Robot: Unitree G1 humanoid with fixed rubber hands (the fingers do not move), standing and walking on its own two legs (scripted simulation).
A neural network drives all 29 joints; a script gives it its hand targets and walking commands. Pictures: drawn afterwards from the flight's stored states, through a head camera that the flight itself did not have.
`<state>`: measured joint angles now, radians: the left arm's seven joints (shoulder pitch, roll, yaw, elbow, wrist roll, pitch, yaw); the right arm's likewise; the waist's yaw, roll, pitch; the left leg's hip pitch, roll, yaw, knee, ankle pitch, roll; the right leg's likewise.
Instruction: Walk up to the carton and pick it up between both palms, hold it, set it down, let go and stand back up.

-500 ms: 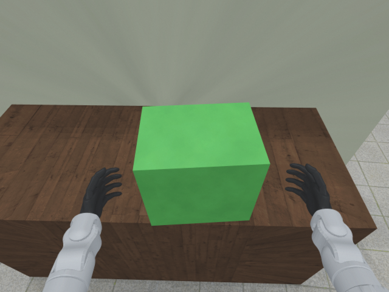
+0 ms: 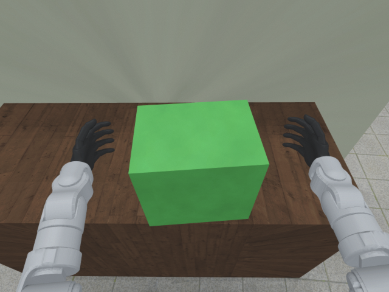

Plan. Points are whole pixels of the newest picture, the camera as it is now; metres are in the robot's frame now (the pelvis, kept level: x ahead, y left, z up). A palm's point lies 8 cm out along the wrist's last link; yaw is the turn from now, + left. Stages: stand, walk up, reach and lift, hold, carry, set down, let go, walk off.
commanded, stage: reach and lift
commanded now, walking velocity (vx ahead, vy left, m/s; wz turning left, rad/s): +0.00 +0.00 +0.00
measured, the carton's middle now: (196, 165) +0.41 +0.01 -0.02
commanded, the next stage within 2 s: none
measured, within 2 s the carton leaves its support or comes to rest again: neither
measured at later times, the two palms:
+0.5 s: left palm (84, 123) +0.41 +0.24 +0.15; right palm (323, 115) +0.41 -0.24 +0.15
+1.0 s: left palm (100, 162) +0.39 +0.23 +0.04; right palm (292, 150) +0.39 -0.21 +0.05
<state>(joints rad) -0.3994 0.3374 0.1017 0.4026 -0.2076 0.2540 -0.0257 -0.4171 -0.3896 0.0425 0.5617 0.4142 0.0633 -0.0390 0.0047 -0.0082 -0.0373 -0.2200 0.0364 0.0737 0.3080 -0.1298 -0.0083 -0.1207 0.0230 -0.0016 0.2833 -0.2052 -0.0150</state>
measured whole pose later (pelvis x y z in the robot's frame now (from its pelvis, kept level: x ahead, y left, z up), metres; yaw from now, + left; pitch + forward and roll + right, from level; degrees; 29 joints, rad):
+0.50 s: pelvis -0.01 +0.00 +0.00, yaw -1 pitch +6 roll +0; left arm -0.76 0.40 0.09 0.67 -0.21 0.37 0.00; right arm -0.80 -0.48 0.09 0.85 0.47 0.20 0.00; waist 0.00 -0.03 -0.08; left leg -0.31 0.05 0.08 0.33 -0.12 -0.01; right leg -0.22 0.03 0.01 0.31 -0.19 -0.01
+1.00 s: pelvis -0.02 +0.01 -0.01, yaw +0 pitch +15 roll -1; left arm -0.80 0.31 -0.08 1.17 -0.24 -0.12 0.03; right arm -0.80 -0.35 0.08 1.20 0.38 -0.12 0.03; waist 0.01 -0.01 -0.16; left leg -0.57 0.05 0.05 0.44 -0.13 0.00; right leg -0.46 0.03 -0.02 0.41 -0.21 -0.01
